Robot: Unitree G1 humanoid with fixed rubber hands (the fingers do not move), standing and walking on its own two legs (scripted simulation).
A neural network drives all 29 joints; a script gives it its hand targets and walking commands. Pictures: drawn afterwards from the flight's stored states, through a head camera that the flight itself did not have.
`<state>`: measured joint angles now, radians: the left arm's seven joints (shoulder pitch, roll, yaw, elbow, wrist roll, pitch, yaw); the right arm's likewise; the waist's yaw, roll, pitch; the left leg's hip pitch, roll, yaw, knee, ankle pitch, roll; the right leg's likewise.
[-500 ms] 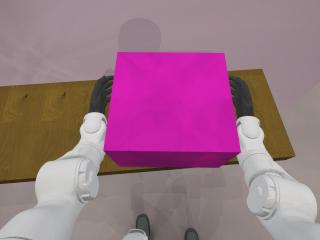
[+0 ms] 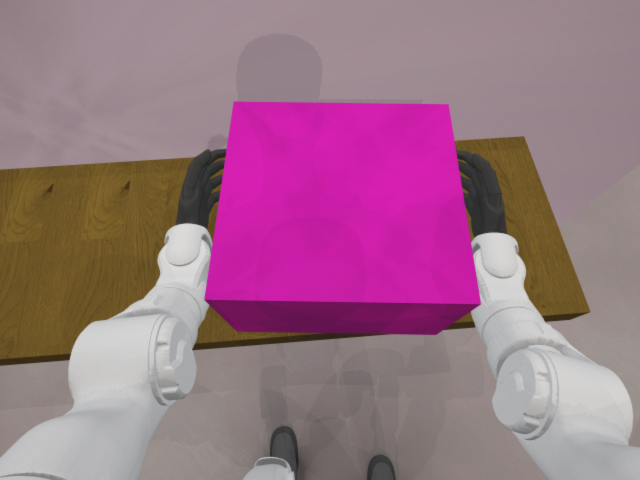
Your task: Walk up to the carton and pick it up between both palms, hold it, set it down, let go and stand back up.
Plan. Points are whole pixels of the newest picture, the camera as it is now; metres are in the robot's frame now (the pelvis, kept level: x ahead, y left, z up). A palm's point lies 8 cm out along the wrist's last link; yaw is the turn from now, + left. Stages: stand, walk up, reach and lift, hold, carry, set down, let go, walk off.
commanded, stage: reach and lift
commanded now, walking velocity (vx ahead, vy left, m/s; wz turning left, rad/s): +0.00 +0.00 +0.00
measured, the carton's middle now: (338, 222) +0.44 +0.01 -0.02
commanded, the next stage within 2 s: none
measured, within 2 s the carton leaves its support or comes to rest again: leaves its support in 1.40 s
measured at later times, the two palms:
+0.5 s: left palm (195, 220) +0.43 +0.20 -0.01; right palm (482, 223) +0.43 -0.17 +0.00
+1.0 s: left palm (195, 225) +0.42 +0.20 -0.01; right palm (481, 225) +0.43 -0.17 -0.01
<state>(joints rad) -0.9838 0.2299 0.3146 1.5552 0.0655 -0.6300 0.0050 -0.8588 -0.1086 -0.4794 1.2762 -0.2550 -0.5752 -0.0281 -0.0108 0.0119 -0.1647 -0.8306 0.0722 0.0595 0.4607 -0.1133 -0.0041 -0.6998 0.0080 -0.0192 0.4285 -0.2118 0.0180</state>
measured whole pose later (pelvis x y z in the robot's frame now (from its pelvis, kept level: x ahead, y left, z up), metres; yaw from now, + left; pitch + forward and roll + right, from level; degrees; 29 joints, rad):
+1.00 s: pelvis -0.01 +0.00 -0.01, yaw -1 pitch +34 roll -4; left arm -0.96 0.20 0.17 1.53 -0.08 -0.73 0.04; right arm -0.92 -0.19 -0.29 1.49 -0.10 -0.81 -0.10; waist 0.02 0.03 -0.25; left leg -1.00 0.09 0.04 0.51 -0.10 0.00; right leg -0.85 0.02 -0.04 0.46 -0.19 0.02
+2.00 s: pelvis -0.03 +0.00 +0.01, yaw +2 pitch +11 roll -1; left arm -0.81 0.21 0.04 1.06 -0.14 -0.06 0.09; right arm -0.71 -0.18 -0.06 0.91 0.18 -0.06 -0.13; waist 0.00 0.00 -0.21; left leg -0.50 0.05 0.04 0.37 -0.05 0.00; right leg -0.39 -0.01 -0.04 0.39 -0.19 0.01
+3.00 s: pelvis -0.01 -0.02 +0.02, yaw +3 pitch -2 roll +0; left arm -0.46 0.09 0.27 0.20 0.11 0.52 -0.06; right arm -0.51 -0.14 -0.02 0.46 0.20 0.26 -0.14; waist -0.04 -0.04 -0.04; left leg -0.19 0.05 0.03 0.28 -0.07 -0.02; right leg -0.05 0.00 -0.06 0.28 -0.20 0.00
